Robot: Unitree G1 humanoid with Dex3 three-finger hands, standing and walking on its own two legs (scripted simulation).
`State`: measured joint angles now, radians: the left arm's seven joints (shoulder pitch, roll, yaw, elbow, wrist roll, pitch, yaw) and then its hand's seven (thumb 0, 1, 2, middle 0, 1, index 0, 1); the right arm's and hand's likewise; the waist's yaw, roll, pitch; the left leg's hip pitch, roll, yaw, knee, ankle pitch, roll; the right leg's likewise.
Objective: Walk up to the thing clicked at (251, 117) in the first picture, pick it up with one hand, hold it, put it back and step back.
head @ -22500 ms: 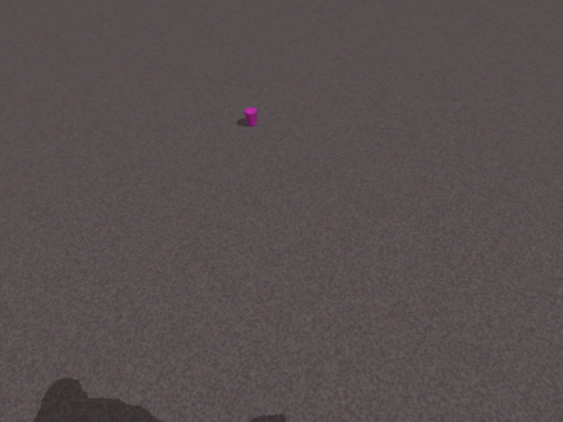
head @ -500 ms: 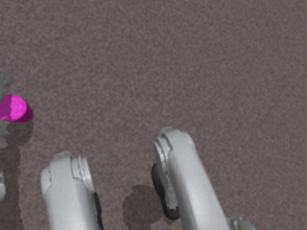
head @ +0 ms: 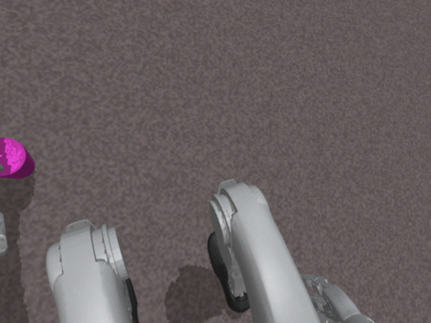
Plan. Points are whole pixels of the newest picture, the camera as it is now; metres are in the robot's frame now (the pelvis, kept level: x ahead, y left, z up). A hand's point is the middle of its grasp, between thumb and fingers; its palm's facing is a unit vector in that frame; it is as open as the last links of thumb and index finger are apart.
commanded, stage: rest palm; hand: left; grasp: from above
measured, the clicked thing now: (12, 162) +0.47 +0.31 -0.28
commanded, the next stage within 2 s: close in 0.98 s
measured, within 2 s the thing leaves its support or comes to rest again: neither
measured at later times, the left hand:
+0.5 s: hand (0, 159) +0.47 +0.31 -0.23, palm faces -0.43 -0.10 -0.90, open 13.7 cm
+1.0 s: hand (5, 165) +0.46 +0.31 -0.25, palm faces -0.46 -0.14 -0.88, open 13.5 cm
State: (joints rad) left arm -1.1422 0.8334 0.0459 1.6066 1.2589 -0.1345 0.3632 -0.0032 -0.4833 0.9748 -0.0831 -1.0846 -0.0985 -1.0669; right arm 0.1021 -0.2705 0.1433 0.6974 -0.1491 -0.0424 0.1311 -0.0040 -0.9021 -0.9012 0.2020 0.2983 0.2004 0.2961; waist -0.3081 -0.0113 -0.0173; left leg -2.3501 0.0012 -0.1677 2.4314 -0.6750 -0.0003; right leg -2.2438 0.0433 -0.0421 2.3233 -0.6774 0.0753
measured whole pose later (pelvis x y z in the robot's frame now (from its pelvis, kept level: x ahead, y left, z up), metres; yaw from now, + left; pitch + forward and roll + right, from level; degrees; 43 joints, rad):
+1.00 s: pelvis +0.01 +0.00 -0.02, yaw -3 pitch +30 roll -13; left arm -1.03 0.96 0.13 1.67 1.29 -0.25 0.53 0.00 -0.47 1.06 -0.11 -1.07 -0.10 -1.07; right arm 0.09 -0.31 0.24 0.69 -0.24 -0.13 0.20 0.00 -0.90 -0.90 0.20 0.30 0.20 0.30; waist -0.34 -0.10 0.10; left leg -2.35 0.00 -0.25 2.53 -0.72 -0.03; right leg -2.24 0.07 -0.10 2.38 -0.69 0.08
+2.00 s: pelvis +0.00 +0.00 -0.02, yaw -4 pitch +28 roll -14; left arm -1.08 1.01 0.10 1.78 1.30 -0.27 0.59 -0.01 -0.15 0.75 -0.43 -0.97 -0.40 -0.92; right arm 0.09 -0.33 0.28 0.67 -0.26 -0.19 0.22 0.00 -0.90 -0.90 0.20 0.30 0.20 0.30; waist -0.35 -0.11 0.12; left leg -2.35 0.01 -0.26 2.55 -0.71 -0.02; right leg -2.24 0.08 -0.11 2.38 -0.66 0.08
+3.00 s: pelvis +0.01 +0.00 -0.02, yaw -3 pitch +32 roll -13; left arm -0.94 0.90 0.15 1.46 1.26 -0.20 0.48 0.01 0.00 0.64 -0.69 -0.95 -0.54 -0.90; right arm 0.14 -0.31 0.19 0.69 -0.22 -0.12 0.21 0.00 -0.92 -0.91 0.20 0.30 0.20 0.30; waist -0.29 -0.06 0.04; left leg -2.38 -0.01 -0.24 2.52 -0.71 -0.02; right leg -2.26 0.05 -0.10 2.37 -0.69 0.06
